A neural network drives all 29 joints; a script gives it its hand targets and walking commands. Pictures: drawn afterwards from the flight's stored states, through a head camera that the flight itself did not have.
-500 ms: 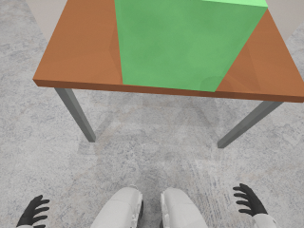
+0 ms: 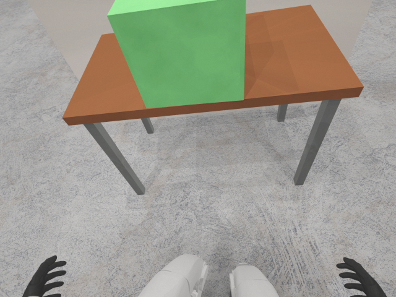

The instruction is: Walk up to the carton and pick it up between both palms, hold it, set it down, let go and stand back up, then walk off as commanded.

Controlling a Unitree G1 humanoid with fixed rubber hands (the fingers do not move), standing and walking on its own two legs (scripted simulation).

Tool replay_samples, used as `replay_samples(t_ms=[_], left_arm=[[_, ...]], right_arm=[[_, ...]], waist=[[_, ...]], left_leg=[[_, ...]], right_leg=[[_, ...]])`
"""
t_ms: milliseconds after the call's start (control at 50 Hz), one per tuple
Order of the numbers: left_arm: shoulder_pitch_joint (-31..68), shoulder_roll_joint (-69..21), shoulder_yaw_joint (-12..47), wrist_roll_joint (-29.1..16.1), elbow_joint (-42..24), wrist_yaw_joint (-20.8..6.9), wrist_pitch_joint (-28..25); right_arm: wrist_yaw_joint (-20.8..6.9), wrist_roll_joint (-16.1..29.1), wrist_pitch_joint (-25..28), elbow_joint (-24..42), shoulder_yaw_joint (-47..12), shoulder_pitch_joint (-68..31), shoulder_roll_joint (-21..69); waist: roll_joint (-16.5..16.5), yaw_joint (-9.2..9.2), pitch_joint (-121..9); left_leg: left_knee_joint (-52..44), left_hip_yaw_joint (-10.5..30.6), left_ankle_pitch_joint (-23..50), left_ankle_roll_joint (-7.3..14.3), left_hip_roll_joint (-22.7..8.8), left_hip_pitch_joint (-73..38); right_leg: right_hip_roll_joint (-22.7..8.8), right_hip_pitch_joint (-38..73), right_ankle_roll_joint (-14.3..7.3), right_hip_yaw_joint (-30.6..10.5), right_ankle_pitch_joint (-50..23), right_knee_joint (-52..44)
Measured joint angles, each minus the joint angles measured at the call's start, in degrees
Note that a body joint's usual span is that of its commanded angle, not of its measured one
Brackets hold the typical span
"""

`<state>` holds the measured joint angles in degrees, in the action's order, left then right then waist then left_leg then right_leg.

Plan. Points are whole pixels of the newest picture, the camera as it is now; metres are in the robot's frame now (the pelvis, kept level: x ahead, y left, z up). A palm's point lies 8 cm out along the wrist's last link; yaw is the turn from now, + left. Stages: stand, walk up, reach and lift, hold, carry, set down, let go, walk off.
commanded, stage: walk off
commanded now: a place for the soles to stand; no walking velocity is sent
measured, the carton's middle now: (188, 36) +0.79 +0.08 +0.09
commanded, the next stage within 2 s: none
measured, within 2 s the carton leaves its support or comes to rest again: neither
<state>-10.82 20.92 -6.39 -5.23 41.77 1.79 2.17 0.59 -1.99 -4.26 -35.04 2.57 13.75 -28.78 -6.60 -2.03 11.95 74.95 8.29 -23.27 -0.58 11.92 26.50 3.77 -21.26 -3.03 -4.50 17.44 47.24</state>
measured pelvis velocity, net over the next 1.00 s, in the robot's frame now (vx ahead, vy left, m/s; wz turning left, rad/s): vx -0.19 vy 0.07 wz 0.02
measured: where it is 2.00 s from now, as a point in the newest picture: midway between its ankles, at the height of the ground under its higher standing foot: outside the picture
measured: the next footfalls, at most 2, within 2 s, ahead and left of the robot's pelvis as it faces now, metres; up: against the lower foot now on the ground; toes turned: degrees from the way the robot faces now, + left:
left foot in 0.34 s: -0.12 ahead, +0.13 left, +0.00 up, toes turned -8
right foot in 0.62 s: -0.12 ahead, -0.08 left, +0.00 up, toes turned +10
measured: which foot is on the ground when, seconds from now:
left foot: up 0.00-0.32, down 0.34-0.64, up 0.66-0.94, down 0.96-1.00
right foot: down 0.00-0.34, up 0.36-0.60, down 0.62-0.98, up 1.00-1.00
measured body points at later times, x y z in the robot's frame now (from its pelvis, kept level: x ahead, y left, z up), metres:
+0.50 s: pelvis -0.15 +0.03 +0.00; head -0.16 +0.03 +0.45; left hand -0.05 +0.35 -0.09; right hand -0.05 -0.28 -0.09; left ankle -0.16 +0.13 -0.70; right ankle -0.13 -0.09 -0.59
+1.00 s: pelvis -0.19 +0.07 -0.01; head -0.18 +0.04 +0.44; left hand -0.10 +0.41 -0.07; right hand -0.08 -0.23 -0.12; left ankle -0.19 +0.17 -0.71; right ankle -0.16 -0.08 -0.70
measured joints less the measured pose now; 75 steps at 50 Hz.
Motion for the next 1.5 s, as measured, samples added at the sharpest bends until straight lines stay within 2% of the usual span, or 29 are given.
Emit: replay_samples(t_ms=[140, 180, 260, 320, 340, 360, 380, 400, 440, 480, 520, 600, 620, 640, 700, 820, 900, 960, 1020, 1100, 1160, 1220, 1240, 1280, 1380, 1400, 1440, 1500], left_arm=[[0.01, 0.00, 0.00, 0.00, 0.01, 0.30, -0.14], [0.00, -0.01, 0.01, 0.00, 0.01, 0.37, -0.13], [0.06, -0.01, 0.01, 0.00, 0.00, 0.54, -0.08], [0.17, 0.03, 0.01, 0.00, 0.00, 0.80, 0.29], [0.28, 0.09, 0.00, 0.01, 0.00, 1.00, 0.53], [0.41, 0.33, -0.01, 0.01, 0.06, 1.15, 0.83], [0.25, 0.37, 0.00, 0.01, 0.09, 1.27, 1.41], [0.04, 0.37, 0.00, 0.01, 0.07, 1.29, 1.92], [-0.42, 0.40, 0.01, 0.01, 0.02, 1.29, 2.05], [-1.15, 0.44, 0.01, 0.00, -0.01, 1.29, 2.01], [-1.79, 0.49, 0.02, 0.00, -0.07, 1.29, 1.57], [-2.15, 0.76, 0.02, 0.00, -0.11, 1.29, -0.15], [-2.42, 0.74, 0.03, 0.00, -0.10, 1.29, -0.74], [-2.44, 0.28, 0.04, 0.00, -0.06, 1.29, -1.28], [-3.14, -0.23, 0.02, 0.00, -0.03, 1.29, -2.90], [-3.71, -0.24, 0.02, 0.01, -0.01, 1.29, -3.46], [-3.71, -0.24, 0.03, 0.01, -0.01, 1.29, -3.46], [-3.65, -0.22, 0.03, 0.01, 0.00, 1.20, -3.43], [-3.60, -0.18, 0.02, 0.01, 0.01, 1.18, -2.82], [-3.62, -0.14, 0.03, 0.01, -0.01, 1.15, -2.81], [-3.63, -0.12, 0.03, 0.01, -0.04, 0.73, -2.81], [-3.63, -0.10, 0.03, 0.01, -0.06, 0.64, -2.99], [-3.64, -0.14, 0.03, 0.01, -0.06, 0.64, -3.42], [-3.67, -0.23, 0.02, 0.01, -0.04, 0.64, -4.17], [-3.71, -0.24, 0.03, 0.01, -0.03, 0.64, -4.88], [-3.72, -0.24, 0.03, 0.01, -0.03, 0.64, -4.88], [-3.71, -0.24, 0.03, 0.01, -0.01, 0.64, -4.83], [-3.71, -0.22, 0.03, 0.01, -0.01, 0.95, -4.69]], right_arm=[[0.00, 0.00, -0.30, 0.01, -0.01, 3.90, -0.41], [0.00, 0.00, -0.41, 0.03, -0.01, 4.46, 0.06], [-0.49, 0.01, -0.55, 0.03, -0.02, 6.31, 1.35], [-1.03, 0.01, -0.62, 0.04, -0.01, 8.93, 2.04], [-1.15, 0.01, -0.63, -0.01, 0.01, 9.96, 1.98], [-1.16, 0.00, -0.85, -0.15, 0.00, 10.16, 2.48], [-1.16, -0.23, -1.05, -0.15, -0.01, 10.36, 3.32], [-1.16, -0.32, -1.20, -0.14, -0.01, 10.62, 4.30], [-0.99, -0.32, -1.24, -0.11, 0.01, 9.93, 5.66], [-0.96, -0.32, -1.24, -0.08, 0.00, 8.30, 6.40], [-0.96, -0.72, -0.89, -0.04, -0.01, 5.91, 6.90], [-0.96, -1.29, 0.36, -0.06, -0.02, 3.35, 7.78], [-0.96, -1.33, 0.46, -0.07, -0.02, 3.18, 7.81], [-0.96, -1.33, 0.51, -0.10, 0.00, 3.22, 7.53], [-0.96, -1.33, 0.58, -0.11, 0.01, 4.40, 6.54], [-0.96, -1.33, 0.93, -0.11, 0.01, 4.65, 2.18], [-0.96, -1.33, 0.94, -0.10, -0.01, 4.65, 1.27], [-1.01, -1.32, 1.47, -0.07, -0.02, 5.05, 1.81], [-1.01, -1.32, 2.58, -0.10, -0.03, 6.15, 4.73], [-1.01, -1.32, 3.38, -0.09, -0.02, 5.97, 7.11], [-1.01, -1.33, 3.86, -0.09, -0.01, 5.51, 7.63], [-1.01, -1.33, 3.91, -0.09, -0.02, 5.42, 7.66], [-1.01, -1.33, 3.91, -0.10, -0.01, 5.34, 7.55], [-1.01, -1.15, 3.92, -0.10, 0.00, 5.03, 7.13], [-1.01, -1.08, 3.97, -0.08, 0.01, 2.88, 4.96], [-1.01, -1.08, 4.17, -0.07, 0.00, 2.35, 4.56], [-1.01, -1.08, 4.85, -0.08, -0.02, 1.64, 4.72], [-1.01, -1.08, 5.20, -0.11, -0.01, 1.43, 5.29]], waist=[[-0.43, 0.00, 0.73], [-0.31, 0.02, 0.99], [0.48, 0.06, 0.98], [1.66, 0.51, 0.13], [2.18, 0.65, -0.48], [3.80, 0.63, 0.73], [5.42, 0.67, 1.75], [6.65, 0.70, 1.99], [7.92, 0.63, 1.44], [8.29, 0.57, -1.86], [7.68, 0.51, -5.50], [6.92, 0.48, -10.38], [6.86, 0.51, -10.97], [5.81, 0.58, -10.95], [3.60, 0.57, -11.03], [-1.50, 0.58, -8.65], [-2.92, 0.60, -7.06], [-2.20, 0.76, -5.58], [1.73, 0.83, -3.95], [5.13, 0.79, -3.08], [6.60, 0.77, -3.67], [7.47, 0.74, -5.29], [7.50, 0.77, -5.39], [6.94, 0.78, -5.18], [4.76, 0.80, -5.33], [4.31, 0.80, -5.11], [4.26, 0.80, -4.46], [4.41, 0.81, -4.10]], left_leg=[[-0.07, 0.01, -0.16, -0.59, -0.35, -8.37], [-2.65, 0.03, -1.25, -0.59, -0.72, -10.66], [-13.53, 0.08, -5.56, -0.01, -2.37, -16.10], [-26.32, -0.04, -7.75, 2.18, -5.00, -21.11], [-30.76, -0.07, -7.74, 3.52, -5.77, -21.97], [-30.07, -0.85, -7.52, 4.01, -5.01, -21.70], [-28.92, -1.46, -7.07, 4.04, -4.18, -21.71], [-28.60, -1.61, -6.40, 3.91, -3.71, -21.84], [-28.75, -1.60, -5.06, 3.79, -3.67, -21.47], [-28.79, -1.65, -3.97, 3.79, -3.94, -18.48], [-28.80, -1.72, -3.05, 3.78, -4.85, -14.85], [-28.80, -2.28, -1.81, 2.95, -5.70, -9.97], [-28.74, -2.70, -1.66, 2.49, -5.68, -9.40], [-28.68, -2.60, -1.53, 2.23, -6.17, -9.29], [-27.53, -2.61, -3.14, 2.20, -6.03, -8.77], [-23.18, -2.58, -3.15, 2.12, -6.97, -7.69], [-22.57, -2.55, -3.94, 2.12, -8.70, -8.43], [-25.62, -2.60, -4.75, 1.70, -9.58, -10.37], [-25.74, -3.44, -3.87, 2.56, -6.98, -11.52], [-26.64, -3.46, -3.31, 3.47, -6.11, -12.72], [-26.65, -3.49, -3.76, 3.48, -6.35, -11.98], [-26.66, -3.56, -4.18, 3.00, -6.70, -10.28], [-26.65, -3.51, -4.32, 2.67, -6.82, -10.08], [-26.38, -3.51, -3.81, 2.24, -7.14, -10.01], [-25.62, -3.45, -8.42, 2.30, -7.77, -9.10], [-27.81, -3.52, -3.79, 2.42, -8.05, -9.62], [-28.10, -3.67, -2.46, 2.46, -7.62, -10.52], [-28.36, -3.66, -4.38, 2.68, -7.38, -12.14]], right_leg=[[0.00, 0.00, 0.00, 0.03, -5.20, -4.13], [0.01, -0.02, 0.23, 0.05, -7.21, -5.93], [0.01, -0.11, 0.87, 0.49, -11.76, -10.20], [0.03, -1.34, 2.21, 1.51, -13.84, -12.11], [0.12, -3.99, 2.53, 1.79, -9.57, -9.07], [0.12, -5.95, 2.56, 0.98, -1.76, -2.64], [0.76, -7.39, 2.83, -0.42, 4.14, 5.75], [2.12, -8.45, 2.97, -2.03, 7.08, 14.67], [4.44, -8.96, 3.06, -3.36, 7.71, 29.68], [4.72, -8.82, 3.57, -3.44, 7.78, 37.61], [4.63, -6.73, 3.62, -3.53, 8.18, 34.54], [2.38, 1.82, 3.57, -3.59, 9.67, 7.19], [1.74, 4.11, 2.95, -3.56, 9.07, 0.22], [2.09, 4.57, 1.74, -3.26, 7.57, -1.63], [2.02, 4.61, 1.21, -3.09, 6.15, -2.27], [2.00, 4.60, 2.11, -3.08, 4.71, -3.27], [1.86, 4.49, 2.54, -3.06, 4.98, -2.57], [1.27, 3.79, 3.38, -3.12, 6.02, -0.48], [0.67, 2.97, 2.60, -4.31, 10.48, 6.83], [0.84, 2.46, 2.60, -4.37, 11.26, 14.22], [0.83, 2.41, 2.60, -4.41, 12.35, 12.05], [0.81, 2.42, 2.06, -4.45, 13.11, 2.58], [0.83, 2.47, 2.06, -4.37, 8.89, 0.48], [1.04, 2.51, 2.66, -4.17, 6.76, 0.29], [1.04, 2.48, 2.95, -4.14, 7.80, -0.03], [1.04, 2.49, 3.15, -4.14, 8.08, 0.28], [0.85, 2.52, 3.18, -4.24, 7.56, 2.05], [0.85, 2.53, 2.75, -4.23, 14.07, 6.90]])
